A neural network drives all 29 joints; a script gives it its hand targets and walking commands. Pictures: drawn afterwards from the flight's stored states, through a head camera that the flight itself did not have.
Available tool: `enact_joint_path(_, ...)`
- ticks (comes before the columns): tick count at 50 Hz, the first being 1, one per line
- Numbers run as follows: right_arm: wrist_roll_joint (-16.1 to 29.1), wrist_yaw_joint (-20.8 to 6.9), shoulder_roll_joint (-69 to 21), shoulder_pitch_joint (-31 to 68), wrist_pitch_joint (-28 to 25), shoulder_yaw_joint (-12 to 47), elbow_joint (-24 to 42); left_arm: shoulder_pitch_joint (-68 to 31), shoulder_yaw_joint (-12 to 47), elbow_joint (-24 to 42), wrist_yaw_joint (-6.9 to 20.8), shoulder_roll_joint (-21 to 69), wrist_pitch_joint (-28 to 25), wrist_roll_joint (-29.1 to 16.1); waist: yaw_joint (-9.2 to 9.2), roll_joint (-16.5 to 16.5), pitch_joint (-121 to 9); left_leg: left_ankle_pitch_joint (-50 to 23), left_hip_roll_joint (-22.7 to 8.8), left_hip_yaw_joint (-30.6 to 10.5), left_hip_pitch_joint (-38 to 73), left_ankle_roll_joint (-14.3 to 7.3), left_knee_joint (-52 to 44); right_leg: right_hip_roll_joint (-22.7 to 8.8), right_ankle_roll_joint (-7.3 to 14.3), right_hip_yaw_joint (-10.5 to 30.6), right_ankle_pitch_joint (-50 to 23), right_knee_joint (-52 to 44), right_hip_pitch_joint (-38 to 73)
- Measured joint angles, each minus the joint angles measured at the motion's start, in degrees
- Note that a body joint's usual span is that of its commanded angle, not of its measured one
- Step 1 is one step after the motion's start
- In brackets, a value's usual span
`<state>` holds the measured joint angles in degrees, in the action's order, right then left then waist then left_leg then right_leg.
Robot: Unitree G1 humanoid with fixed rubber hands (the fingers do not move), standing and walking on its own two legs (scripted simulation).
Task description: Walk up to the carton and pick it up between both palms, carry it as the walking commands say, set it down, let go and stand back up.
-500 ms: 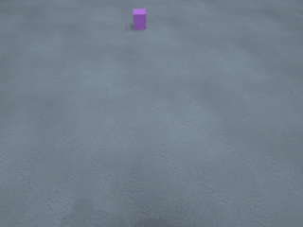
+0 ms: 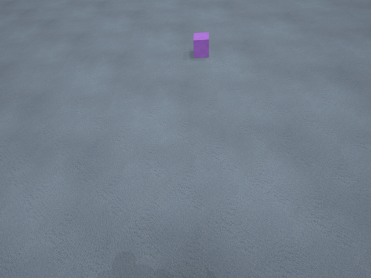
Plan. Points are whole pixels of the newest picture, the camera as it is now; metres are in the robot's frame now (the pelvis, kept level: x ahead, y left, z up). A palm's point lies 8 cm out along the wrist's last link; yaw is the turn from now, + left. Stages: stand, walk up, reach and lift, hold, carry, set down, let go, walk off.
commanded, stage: walk up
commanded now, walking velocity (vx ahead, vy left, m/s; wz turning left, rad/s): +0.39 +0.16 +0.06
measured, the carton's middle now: (201, 45) +2.53 -0.17 -0.68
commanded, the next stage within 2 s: none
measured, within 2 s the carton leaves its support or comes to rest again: neither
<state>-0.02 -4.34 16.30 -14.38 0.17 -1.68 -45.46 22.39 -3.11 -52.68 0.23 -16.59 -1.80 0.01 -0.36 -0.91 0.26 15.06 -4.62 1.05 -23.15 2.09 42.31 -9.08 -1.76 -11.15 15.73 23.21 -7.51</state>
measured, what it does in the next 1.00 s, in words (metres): walks ahead: left foot, then right foot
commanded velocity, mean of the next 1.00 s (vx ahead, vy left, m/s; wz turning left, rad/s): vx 0.45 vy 0.15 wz -0.04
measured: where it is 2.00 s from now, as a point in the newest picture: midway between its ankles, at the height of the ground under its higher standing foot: (176, 175)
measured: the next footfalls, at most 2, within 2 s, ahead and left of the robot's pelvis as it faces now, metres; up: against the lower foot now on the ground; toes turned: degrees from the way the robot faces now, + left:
left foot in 0.10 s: +0.14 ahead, +0.17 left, +0.00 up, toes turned +6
right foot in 0.46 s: +0.25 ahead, -0.03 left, +0.00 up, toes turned -10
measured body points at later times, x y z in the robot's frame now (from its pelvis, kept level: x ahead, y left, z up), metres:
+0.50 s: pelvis +0.17 +0.07 -0.02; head +0.20 +0.05 +0.43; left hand +0.28 +0.35 -0.13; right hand +0.17 -0.20 -0.16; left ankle +0.10 +0.17 -0.73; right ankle +0.21 -0.02 -0.75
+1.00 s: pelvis +0.40 +0.15 -0.01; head +0.44 +0.16 +0.44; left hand +0.45 +0.43 -0.14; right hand +0.44 -0.12 -0.14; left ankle +0.41 +0.26 -0.75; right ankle +0.32 +0.02 -0.66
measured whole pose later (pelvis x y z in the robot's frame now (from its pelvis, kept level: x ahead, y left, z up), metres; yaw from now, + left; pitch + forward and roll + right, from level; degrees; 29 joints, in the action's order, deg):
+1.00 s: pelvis +0.40 +0.15 -0.01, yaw -1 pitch +3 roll -1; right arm 0.0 -1.8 15.6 -19.6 -4.0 -1.6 -51.0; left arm 17.3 -2.7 -51.1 1.6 -16.6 -2.3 0.0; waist 1.0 0.1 0.3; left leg 14.2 -3.5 6.7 -16.8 -0.6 27.9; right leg -6.5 -2.2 -6.3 22.0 62.7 -24.9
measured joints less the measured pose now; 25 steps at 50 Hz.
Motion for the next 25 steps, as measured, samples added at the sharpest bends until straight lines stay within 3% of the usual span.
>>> enact_joint_path(4, 0.0, 0.22, 0.02, 0.24, -1.05, -0.02, 0.04, 0.5, -0.35, -0.39, 0.28, 0.01, -0.01, 0.0, -0.05, -0.02, -0.18, 1.06, 0.92, 3.37, 0.87, -1.25, -12.67, -0.62, -1.77, -1.05, 2.46, 1.47, 0.16)
enact_joint_path(6, 0.0, 0.81, -0.04, -0.11, -2.41, -0.02, -0.53, 0.6, -0.57, -0.53, 0.32, 0.02, 0.02, 0.0, -0.08, 0.21, 0.15, -6.38, 1.56, 3.47, 1.57, -2.71, -13.55, -1.48, -1.87, -0.19, 6.56, 10.58, -2.14)
enact_joint_path(9, 0.0, 2.39, -0.31, -2.96, -2.32, 0.01, -1.57, -1.16, -0.45, -0.16, 1.09, -0.01, 0.46, 0.0, -0.12, 0.78, -0.71, -3.26, 2.18, 3.75, 3.36, -3.17, -12.06, 0.01, -1.37, 2.45, 11.08, 28.62, -8.73)
enact_joint_path(12, 0.0, 3.23, -0.33, -5.07, -2.17, 0.02, -1.85, -3.81, -0.44, 0.27, 1.8, -0.03, 0.48, 0.0, -0.06, 0.84, -0.81, -1.98, 2.43, 4.83, 6.4, -3.53, -14.92, 1.68, -1.08, 2.57, 9.65, 34.05, -14.16)
enact_joint_path(18, -0.01, 3.79, -0.34, -8.57, -2.64, 0.03, -3.45, -9.93, -0.45, 0.75, 2.2, -0.06, 0.48, 0.0, -0.06, 0.89, -0.86, -0.18, 4.72, 6.69, 10.94, -4.65, -18.39, 2.65, -1.06, 2.68, 7.85, 30.87, -20.11)
enact_joint_path(21, -0.01, 3.6, -0.35, -9.52, -2.06, 0.04, -5.12, -12.13, 0.11, 1.74, 1.33, -0.07, 0.46, 0.0, -0.17, 0.87, -1.4, 1.52, 5.62, 6.75, 11.8, -4.51, -18.42, 3.68, -1.06, 2.71, 7.29, 20.78, -19.85)
enact_joint_path(23, -0.01, 3.36, -0.37, -9.65, -1.68, 0.04, -5.52, -12.4, 0.3, 2.31, 0.37, -0.1, 0.32, 0.0, -0.11, 1.04, -1.36, 3.56, 6.09, 6.84, 11.98, -4.23, -16.32, 4.46, -0.81, 2.79, 1.46, 10.88, -16.99)
enact_joint_path(25, -0.01, 2.94, -0.41, -8.82, -1.52, 0.04, -5.59, -11.32, 0.28, 1.67, -0.26, -0.05, -0.19, 0.0, 0.01, 0.87, -0.86, 6.38, 5.78, 6.3, 9.83, -4.22, -6.3, 4.47, 2.49, 2.52, -1.99, 10.43, -14.75)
